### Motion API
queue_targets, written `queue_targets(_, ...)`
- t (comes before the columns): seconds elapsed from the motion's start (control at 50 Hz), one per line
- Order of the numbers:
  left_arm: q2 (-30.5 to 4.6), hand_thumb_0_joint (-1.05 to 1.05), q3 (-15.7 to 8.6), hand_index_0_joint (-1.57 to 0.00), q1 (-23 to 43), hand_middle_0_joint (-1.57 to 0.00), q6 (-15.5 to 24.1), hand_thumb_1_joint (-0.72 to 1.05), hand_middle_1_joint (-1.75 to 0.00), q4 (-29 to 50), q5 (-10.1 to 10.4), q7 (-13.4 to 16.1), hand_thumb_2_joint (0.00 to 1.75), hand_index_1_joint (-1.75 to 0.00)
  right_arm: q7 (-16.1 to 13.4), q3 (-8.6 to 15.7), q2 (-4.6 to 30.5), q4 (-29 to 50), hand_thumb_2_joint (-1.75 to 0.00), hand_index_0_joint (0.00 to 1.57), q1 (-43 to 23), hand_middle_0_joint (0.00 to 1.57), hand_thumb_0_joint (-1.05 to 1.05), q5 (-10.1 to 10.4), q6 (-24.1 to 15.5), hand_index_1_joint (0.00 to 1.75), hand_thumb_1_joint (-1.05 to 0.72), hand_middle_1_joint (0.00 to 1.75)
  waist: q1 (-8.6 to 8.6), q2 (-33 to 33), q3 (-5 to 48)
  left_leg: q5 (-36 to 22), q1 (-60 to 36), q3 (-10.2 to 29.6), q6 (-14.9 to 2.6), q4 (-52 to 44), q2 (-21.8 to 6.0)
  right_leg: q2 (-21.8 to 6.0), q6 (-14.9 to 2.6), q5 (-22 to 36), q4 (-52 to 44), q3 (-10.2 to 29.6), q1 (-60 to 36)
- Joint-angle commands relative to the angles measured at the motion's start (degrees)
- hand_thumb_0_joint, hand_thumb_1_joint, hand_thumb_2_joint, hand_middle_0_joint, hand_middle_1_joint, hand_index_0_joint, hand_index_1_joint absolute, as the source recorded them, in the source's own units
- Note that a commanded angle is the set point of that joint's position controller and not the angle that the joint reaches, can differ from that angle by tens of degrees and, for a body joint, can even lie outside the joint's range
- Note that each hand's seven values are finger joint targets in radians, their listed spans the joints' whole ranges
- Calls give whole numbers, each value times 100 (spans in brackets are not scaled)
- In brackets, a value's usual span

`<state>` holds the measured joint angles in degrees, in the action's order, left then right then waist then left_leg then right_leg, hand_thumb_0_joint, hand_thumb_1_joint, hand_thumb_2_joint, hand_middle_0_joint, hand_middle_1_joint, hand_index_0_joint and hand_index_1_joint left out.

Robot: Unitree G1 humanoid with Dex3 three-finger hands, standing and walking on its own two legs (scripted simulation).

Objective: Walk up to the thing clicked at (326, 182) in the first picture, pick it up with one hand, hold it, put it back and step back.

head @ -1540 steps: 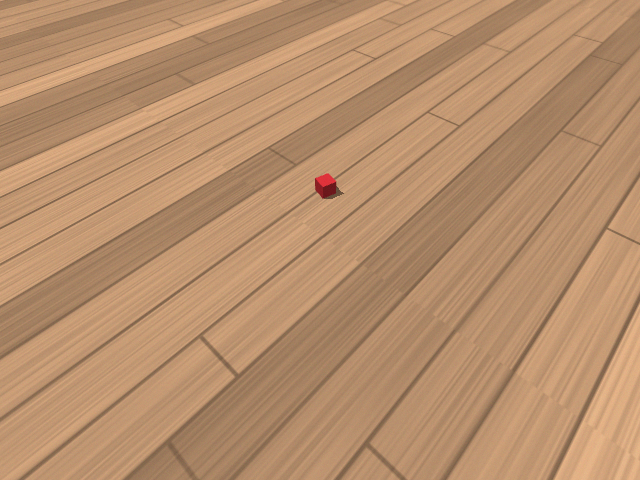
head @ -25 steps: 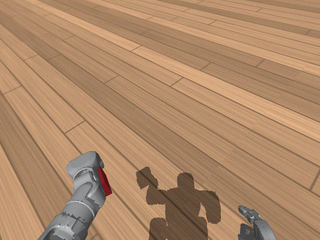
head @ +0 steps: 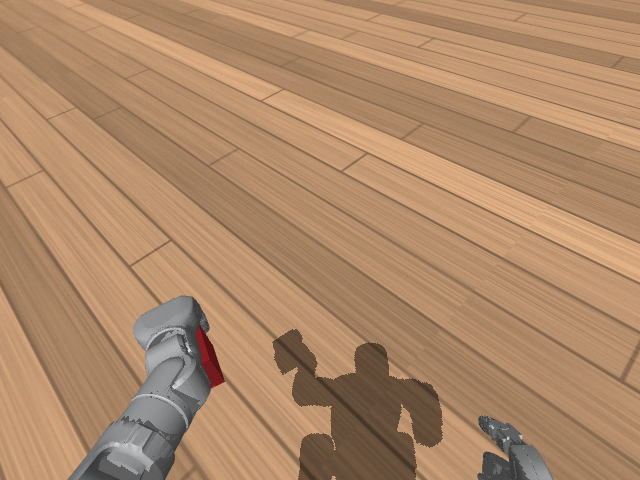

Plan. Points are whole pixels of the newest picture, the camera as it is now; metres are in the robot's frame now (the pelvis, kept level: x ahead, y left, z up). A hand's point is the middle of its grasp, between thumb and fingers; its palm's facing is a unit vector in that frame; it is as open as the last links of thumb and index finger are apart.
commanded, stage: crouch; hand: left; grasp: from above
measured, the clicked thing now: (188, 362) +0.31 +0.22 -0.07
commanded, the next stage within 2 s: none
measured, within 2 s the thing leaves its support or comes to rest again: neither
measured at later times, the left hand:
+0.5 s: hand (208, 387) +0.30 +0.21 -0.14, palm faces -0.43 -0.17 -0.89, open 9.7 cm
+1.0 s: hand (247, 392) +0.39 +0.21 -0.39, palm faces -0.34 -0.25 -0.91, open 9.7 cm
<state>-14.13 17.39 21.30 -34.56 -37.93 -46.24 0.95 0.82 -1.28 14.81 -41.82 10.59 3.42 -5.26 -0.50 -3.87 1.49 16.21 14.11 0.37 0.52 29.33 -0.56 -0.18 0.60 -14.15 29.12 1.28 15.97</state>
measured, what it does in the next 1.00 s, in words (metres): lowers itself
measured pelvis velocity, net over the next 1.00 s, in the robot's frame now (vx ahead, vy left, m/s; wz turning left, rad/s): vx -0.07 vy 0.00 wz -0.03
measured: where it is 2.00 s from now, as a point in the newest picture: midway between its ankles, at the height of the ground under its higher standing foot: outside the picture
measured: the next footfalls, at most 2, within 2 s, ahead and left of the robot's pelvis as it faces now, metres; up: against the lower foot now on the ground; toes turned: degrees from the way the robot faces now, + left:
none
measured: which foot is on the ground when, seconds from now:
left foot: down 0.00-1.00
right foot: down 0.00-1.00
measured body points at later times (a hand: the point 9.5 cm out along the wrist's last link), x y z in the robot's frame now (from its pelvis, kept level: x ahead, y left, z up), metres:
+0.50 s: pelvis -0.02 +0.00 -0.04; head +0.05 +0.00 +0.41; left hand +0.32 +0.22 -0.09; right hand +0.08 -0.27 -0.15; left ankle -0.01 +0.13 -0.74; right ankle +0.01 -0.13 -0.74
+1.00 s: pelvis -0.07 +0.00 -0.26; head +0.13 +0.01 +0.15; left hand +0.40 +0.22 -0.34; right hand -0.05 -0.25 -0.39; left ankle -0.01 +0.13 -0.74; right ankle +0.01 -0.13 -0.74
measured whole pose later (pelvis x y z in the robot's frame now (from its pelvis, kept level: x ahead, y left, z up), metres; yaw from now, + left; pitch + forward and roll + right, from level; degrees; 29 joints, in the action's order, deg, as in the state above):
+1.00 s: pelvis -0.07 +0.00 -0.26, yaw -2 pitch +37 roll -3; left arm -22.9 -5.0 57.2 -19.6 -84.4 -47.2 28.5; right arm 6.9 -0.5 12.5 -48.1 11.6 -4.5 -9.5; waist 12.2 -4.1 11.1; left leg 37.8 102.3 3.3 0.9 103.5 -0.6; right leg 1.2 0.9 -33.5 99.9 -0.7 103.1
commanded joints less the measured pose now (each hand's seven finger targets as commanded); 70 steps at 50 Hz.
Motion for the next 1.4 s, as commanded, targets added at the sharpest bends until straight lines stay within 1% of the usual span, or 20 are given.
queue_targets(0.0,-1048,0,-404,-108,2125,-107,16,71,-60,1170,-327,269,60,-58,-10,226,623,822,-91,20,-576,20,0,-21,-231,30,-90,30,-47,288,1548,-1685,-423,-83,-89,-345,134,177,-97,1365,-272,-202,-722)
queue_targets(0.02,-1074,0,-436,-100,2054,-99,22,63,-55,1149,-328,285,66,-54,-11,219,616,836,-89,20,-566,20,0,-23,-231,30,-85,30,-50,336,1515,-1590,-367,-85,-97,-342,145,166,-86,1288,-294,-191,-716)
queue_targets(0.08,-922,0,-377,-117,1893,-119,11,80,-49,883,-389,335,70,-51,5,232,636,822,-89,20,-510,20,0,-13,-196,30,-86,30,40,546,1332,-1500,-312,-128,-135,-331,167,152,-59,1270,-337,-161,-620)
queue_targets(0.16,-854,0,-385,-119,1902,-120,244,83,-50,647,-418,513,70,-51,14,254,646,785,-89,20,-399,20,0,-44,-257,30,-86,30,119,699,1160,-1194,-156,-145,-153,-283,186,107,-33,1032,-367,-143,-423)
queue_targets(0.34,-654,0,-610,-120,2579,-119,874,85,-49,-1197,-500,1583,57,-48,121,409,731,290,-89,20,358,20,0,-152,-318,30,-86,30,455,634,1265,-1028,711,-220,-83,528,132,120,-97,975,415,-113,501)
queue_targets(0.42,-451,0,-809,-125,3201,-122,1164,91,-53,-1945,-585,2247,58,-51,212,478,727,130,-89,20,532,20,0,-300,-365,30,-87,30,580,418,1727,-550,2015,-272,3,1614,116,114,-150,542,1491,-60,1566)
queue_targets(0.48,-493,0,-1040,-122,3770,-121,1294,87,-52,-2377,-606,2727,60,-51,291,552,755,32,-89,20,656,20,0,-422,-374,30,-87,30,667,119,2489,-604,2649,-259,70,2516,75,153,-208,597,2417,-95,2489)
queue_targets(0.6,-1164,0,-1499,-121,4541,-122,1378,83,-49,-3139,-503,3209,65,-49,410,563,902,-3,-89,20,756,20,0,-535,-391,30,-87,30,819,-74,3434,156,4581,-133,1,3947,108,180,-276,-89,3743,-213,3914)
queue_targets(0.7,-1401,0,-1766,-117,4981,-119,1295,76,-51,-3479,-296,3250,69,-52,487,547,1002,-40,-89,20,804,20,0,-618,-398,30,-88,30,987,-326,4211,556,5324,62,19,4603,65,194,-329,-480,4641,-358,4805)
queue_targets(0.78,-1834,0,-2040,-113,5388,-114,1209,71,-54,-3707,-186,3224,67,-55,510,517,999,-174,-89,20,843,20,0,-682,-436,30,-88,30,1105,-456,4519,993,5984,32,-51,5134,74,221,-297,-855,5076,-372,5315)
queue_targets(0.82,-1928,0,-2157,-112,5589,-111,1259,70,-53,-3564,-89,3178,59,-52,528,513,959,-307,-89,20,1001,20,0,-724,-475,30,-89,30,1210,-475,4731,840,6215,11,-68,5513,77,206,-289,-668,5364,-401,5447)
queue_targets(0.96,-2103,0,-2163,-110,5836,-109,1644,65,-51,-3950,-398,2929,57,-50,595,412,940,-500,-89,20,1165,20,0,-828,-552,30,-89,30,1535,-430,4684,975,7237,1,-161,6676,104,150,-231,-679,6210,-426,6306)
queue_targets(0.98,-2347,0,-2183,-109,5979,-108,1734,63,-49,-3687,-495,2899,55,-49,592,424,928,-479,-90,20,1082,20,0,-826,-559,30,-89,30,1460,-572,4707,1069,7350,-13,-168,6749,112,184,-241,-855,6276,-418,6473)
queue_targets(1.0,-2238,0,-2128,-110,5856,-109,1765,64,-48,-4029,-589,2876,55,-47,602,396,959,-468,-90,20,1072,20,0,-834,-560,30,-89,30,1505,-599,4710,1202,7392,-2,-156,6828,129,158,-246,-1017,6373,-433,6656)
queue_targets(1.02,-2424,0,-2206,-110,6098,-109,1851,64,-48,-3617,-643,2881,54,-47,609,392,944,-466,-90,20,1107,20,0,-852,-555,30,-89,30,1470,-778,4844,1101,7317,-8,-146,6933,122,160,-249,-934,6487,-445,6724)
queue_targets(1.06,-2541,0,-2254,-112,5955,-111,1886,67,-49,-3762,-750,2892,57,-48,650,363,1056,-421,-90,20,1076,20,0,-875,-574,30,-89,30,1478,-970,4866,1093,7213,88,-98,6985,114,112,-276,-1028,6764,-539,7082)
queue_targets(1.12,-2386,0,-2243,-112,6080,-113,1915,66,-46,-3902,-823,2915,59,-47,681,380,1147,-460,-90,20,1138,20,0,-899,-569,30,-89,30,1625,-1046,4825,1111,7208,173,-70,7168,81,82,-282,-1039,7049,-615,7535)
queue_targets(1.16,-2619,0,-2374,-112,6154,-114,1930,65,-43,-3820,-817,2960,61,-45,704,378,1200,-457,-90,20,1136,20,0,-909,-575,30,-89,30,1530,-1228,4944,1089,7218,209,-45,7245,81,75,-301,-1043,7277,-644,7743)
queue_targets(1.24,-2513,0,-2333,-110,6419,-112,1948,63,-42,-3880,-834,2975,60,-44,756,351,1201,-506,-90,20,1237,20,0,-961,-610,30,-89,30,1782,-1121,4878,1055,7575,124,-98,7654,101,81,-253,-904,7420,-622,7812)
queue_targets(1.38,-2901,0,-2439,-108,6493,-110,2126,59,-45,-4092,-970,2882,62,-47,852,328,1273,-569,-90,20,1285,20,0,-1042,-644,30,-90,30,1746,-1169,4802,1009,8053,2,-131,8150,149,98,-229,-856,7777,-574,7922)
